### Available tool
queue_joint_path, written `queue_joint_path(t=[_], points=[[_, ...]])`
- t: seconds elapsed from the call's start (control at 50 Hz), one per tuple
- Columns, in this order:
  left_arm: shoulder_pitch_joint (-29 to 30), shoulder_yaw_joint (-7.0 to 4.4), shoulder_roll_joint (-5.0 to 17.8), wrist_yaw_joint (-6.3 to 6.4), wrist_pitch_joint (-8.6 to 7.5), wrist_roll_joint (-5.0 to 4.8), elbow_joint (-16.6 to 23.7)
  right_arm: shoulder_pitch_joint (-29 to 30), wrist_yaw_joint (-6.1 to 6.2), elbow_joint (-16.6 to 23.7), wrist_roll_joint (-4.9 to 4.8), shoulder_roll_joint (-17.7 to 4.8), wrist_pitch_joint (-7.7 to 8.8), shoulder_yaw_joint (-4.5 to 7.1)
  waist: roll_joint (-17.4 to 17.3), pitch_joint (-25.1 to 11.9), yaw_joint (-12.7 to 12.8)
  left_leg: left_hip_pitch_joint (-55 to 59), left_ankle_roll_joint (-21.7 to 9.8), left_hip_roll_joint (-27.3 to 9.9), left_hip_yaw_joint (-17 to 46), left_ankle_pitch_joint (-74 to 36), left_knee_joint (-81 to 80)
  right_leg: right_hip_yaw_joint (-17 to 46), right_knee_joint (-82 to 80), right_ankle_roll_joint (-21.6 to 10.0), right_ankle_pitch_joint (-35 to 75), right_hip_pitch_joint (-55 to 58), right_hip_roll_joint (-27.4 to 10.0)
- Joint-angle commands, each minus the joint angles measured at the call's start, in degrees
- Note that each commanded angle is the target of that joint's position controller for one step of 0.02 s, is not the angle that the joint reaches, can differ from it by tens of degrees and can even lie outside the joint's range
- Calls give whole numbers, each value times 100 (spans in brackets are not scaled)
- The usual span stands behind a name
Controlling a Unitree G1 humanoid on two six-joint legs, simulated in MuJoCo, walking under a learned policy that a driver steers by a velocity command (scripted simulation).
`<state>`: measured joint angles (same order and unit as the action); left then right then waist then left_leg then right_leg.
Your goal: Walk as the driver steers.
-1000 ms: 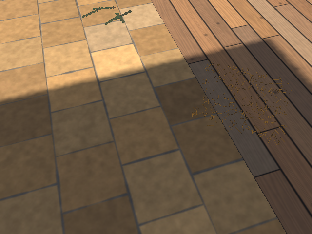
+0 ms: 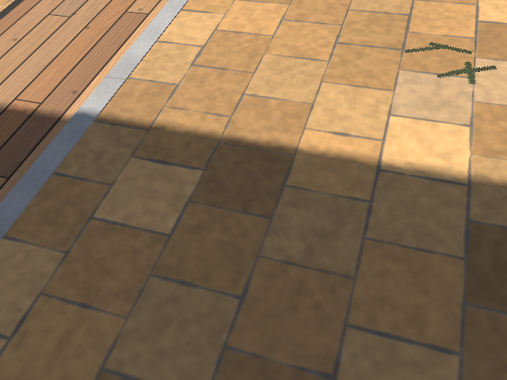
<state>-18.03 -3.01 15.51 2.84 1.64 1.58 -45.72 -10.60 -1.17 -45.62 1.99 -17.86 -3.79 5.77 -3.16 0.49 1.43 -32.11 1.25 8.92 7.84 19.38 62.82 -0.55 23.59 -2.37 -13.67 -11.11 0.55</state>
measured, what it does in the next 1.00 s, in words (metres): walks ahead: left foot, then right foot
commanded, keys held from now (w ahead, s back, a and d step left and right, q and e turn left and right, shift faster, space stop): no key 0.32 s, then w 0.68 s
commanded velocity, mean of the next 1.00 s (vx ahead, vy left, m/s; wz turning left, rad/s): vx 0.22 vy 0.00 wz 0.07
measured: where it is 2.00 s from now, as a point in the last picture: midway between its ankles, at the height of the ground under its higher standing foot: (301, 279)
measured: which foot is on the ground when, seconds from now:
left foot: up 0.00-0.20, down 0.22-0.64, up 0.66-1.00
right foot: down 0.00-0.38, up 0.40-0.62, down 0.64-1.00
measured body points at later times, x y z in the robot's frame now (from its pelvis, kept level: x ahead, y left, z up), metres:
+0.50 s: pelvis +0.00 +0.02 +0.00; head +0.00 +0.02 +0.45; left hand +0.04 +0.29 -0.14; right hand +0.06 -0.25 -0.14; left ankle -0.05 +0.12 -0.74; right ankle -0.01 -0.08 -0.72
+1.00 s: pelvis +0.18 -0.03 +0.00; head +0.21 -0.04 +0.44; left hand +0.09 +0.20 -0.14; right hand +0.35 -0.25 -0.13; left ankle +0.33 +0.10 -0.70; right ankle +0.06 -0.10 -0.75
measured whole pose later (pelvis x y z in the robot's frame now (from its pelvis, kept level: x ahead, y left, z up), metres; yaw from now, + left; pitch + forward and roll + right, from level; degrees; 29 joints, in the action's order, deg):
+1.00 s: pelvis +0.18 -0.03 +0.00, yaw +2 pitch +1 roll +0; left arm -27.7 -0.6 9.6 0.0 -5.1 0.9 -59.9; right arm -2.8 -2.4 -52.4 1.8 -13.6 1.2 1.4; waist -2.3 2.1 2.7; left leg -35.9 -1.7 -3.5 -3.7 4.1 42.8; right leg -2.2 8.7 -4.6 -15.8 6.3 4.3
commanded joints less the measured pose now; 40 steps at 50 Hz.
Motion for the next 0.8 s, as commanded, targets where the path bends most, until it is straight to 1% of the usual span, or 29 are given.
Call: queue_joint_path(t=[0.02, 0.06, 0.12, 0.16, 0.18, 0.2, 0.22, 0.24, 0.26, 0.28, 0.3, 0.32, 0.34, 0.36, 0.4, 0.42, 0.44, 0.48, 0.52, 0.58, 0.6, 0.62, 0.64, 0.66, 0.68, 0.7, 0.72, 0.76, 0.8], points=[[277, -89, 615, -31, -178, -31, 427, 6, 16, 247, -28, -278, 7, -2, 1142, 117, -51, -202, 157, -177, -104, 279, -221, 1057, -655, -946, 1450, 496, -1122], [-95, -107, 707, -26, -203, -42, 256, 177, 61, 261, -78, -141, -1, -92, 1245, -22, 139, 37, 220, -272, -149, 573, -1155, 1081, -411, -965, 2161, 1085, -1242], [-87, -144, 877, -88, -151, -9, 145, 204, 118, 200, -208, -101, 0, -188, 1547, -155, 207, 1095, 121, -374, -711, 1015, -2486, 943, -159, -932, 2867, 962, -1224], [-74, -161, 914, -127, -93, -25, 30, -2, 181, 79, -264, -96, 37, -218, 1545, -145, 80, 1627, 1, -408, -879, 353, -3562, 945, 79, -850, 3506, 883, -1206], [-9, -155, 896, -136, -86, -62, -23, -208, 217, -30, -243, -49, 90, -250, 1359, -138, -95, 2139, -66, -510, -852, -657, -4557, 869, 226, -664, 3531, 681, -1152], [-52, -134, 804, -138, -114, -72, -58, -293, 262, -112, -187, -168, 157, -241, 1152, -241, -100, 2798, -150, -775, -489, -1358, -5051, 874, 291, -405, 3092, 318, -1118], [-131, -71, 575, -164, -168, -82, 16, -379, 302, -128, -80, -446, 249, -225, 509, -522, 1, 3553, -271, -1537, 303, -1888, -5011, 675, 536, -140, 2096, -238, -925], [-88, 65, 126, -175, -216, -160, 76, 18, 303, -153, -117, -648, 276, -229, -429, -273, 245, 3161, -704, -2170, 751, -3649, -4508, 246, 43, 67, 425, -447, -395], [64, 67, 258, -121, -181, -94, -93, 129, 267, -194, -165, -260, 309, -324, -307, -272, 82, 2836, -851, -2136, 578, -3418, -4365, 211, -203, 119, 35, 67, -451], [217, 20, 410, -115, -166, -74, -171, 203, 252, -211, -156, -182, 343, -357, -317, -125, 9, 2745, -714, -1857, 448, -2884, -4402, 281, -243, 125, 353, 133, -386], [356, -6, 502, -138, -170, -74, -229, 157, 266, -292, -128, -200, 349, -366, -323, -78, -76, 2649, -584, -1650, 348, -2491, -4448, 305, -301, 133, 715, 276, -401], [398, -36, 574, -164, -159, -73, -276, 19, 299, -405, -143, -243, 368, -371, -390, 0, -107, 2540, -514, -1546, 294, -2419, -4490, 313, -256, 126, 975, 374, -434], [279, -16, 506, -190, -155, -62, -364, -174, 318, -556, -173, -283, 374, -363, -445, -146, -102, 2578, -532, -1461, 281, -1650, -4614, 228, -218, 121, 666, 478, -392], [242, -5, 434, -201, -153, -44, -448, -307, 318, -666, -177, -391, 342, -312, -468, -47, -141, 2578, -652, -1405, 377, -417, -4720, 10, 72, 91, -35, 260, -201], [476, -18, 407, -248, -125, 50, -427, -554, 280, -752, -110, -611, 252, -207, -601, 610, -339, 2353, -1077, -1809, 1138, 2217, -5262, -354, 833, 20, -1158, -825, 101], [634, -9, 343, -275, -127, 72, -358, -648, 256, -764, -95, -674, 240, -176, -703, 932, -434, 2213, -1307, -2108, 1573, 2725, -5537, -376, 1180, -34, -1297, -1219, 89], [769, -8, 322, -298, -152, 57, -290, -716, 242, -789, -77, -639, 266, -169, -743, 1106, -482, 2178, -1490, -2342, 1880, 2715, -5743, -243, 1620, -81, -1321, -1547, -48], [838, -43, 402, -349, -255, 11, -212, -716, 233, -832, -43, -568, 384, -159, -539, 1044, -395, 2620, -1659, -2534, 1975, 1985, -5824, 28, 2163, -151, -1328, -2112, -275], [816, -59, 407, -413, -373, 0, -229, -575, 221, -838, -78, -534, 510, -144, -336, 786, -274, 2860, -1555, -2323, 1463, 1136, -5692, -1, 1894, -142, -1078, -1937, -315], [530, -56, 287, -437, -425, -41, -323, -363, 178, -865, -126, -561, 609, -113, -341, 550, -22, 2148, -1330, -1989, 730, 510, -5390, -287, 913, -162, -479, -525, -135], [91, -64, 231, -419, -431, -46, -491, -239, 165, -861, -165, -575, 608, -103, -201, 503, 220, 1562, -1230, -1846, 500, 581, -5080, -485, 411, -163, -28, 388, 15], [-449, -122, 343, -375, -448, -32, -719, -259, 159, -864, -137, -494, 620, -123, 106, 384, 412, 948, -1124, -1625, 328, 628, -4550, -467, 215, -136, -139, 1321, 179], [-1119, -214, 664, -299, -502, 18, -894, -181, 140, -791, -77, -225, 662, -213, 888, 202, 705, 257, -925, -1206, -165, 534, -3270, 522, -386, -237, -981, 2132, -496], [-1724, -350, 1365, -273, -541, 23, -951, -101, 101, -526, -118, 245, 708, -348, 2331, -116, 834, -663, -673, -431, -960, 1148, -1333, 3257, -1679, -743, -3134, 2445, -2072], [-1393, -267, 1075, -289, -485, 12, -991, -97, 91, -558, -4, -266, 682, -222, 1541, 333, 484, -846, -773, -609, -457, 1171, -388, 3933, -1909, -1031, -3614, 1635, -2328], [-719, -191, 836, -313, -490, -20, -777, -101, 29, -598, -4, -304, 685, -203, 921, 745, 123, -904, -843, -950, -330, 569, -113, 3384, -1824, -991, -3319, 1141, -2127], [-324, -136, 641, -334, -539, -43, -662, -224, -42, -703, -27, -221, 707, -231, 672, 773, -66, -715, -801, -1147, -370, 50, -178, 2783, -1822, -870, -2556, 903, -1817], [-265, -61, 474, -311, -644, -60, -686, -313, -101, -828, 38, -114, 695, -260, 680, 564, -163, -445, -635, -1307, -580, -566, -314, 1838, -1835, -693, -977, 943, -1390], [-610, -22, 413, -305, -715, -75, -878, -188, -128, -815, 45, -55, 639, -278, 732, 427, -137, -522, -501, -1322, -768, -852, -315, 1318, -1741, -694, 286, 1140, -1241]])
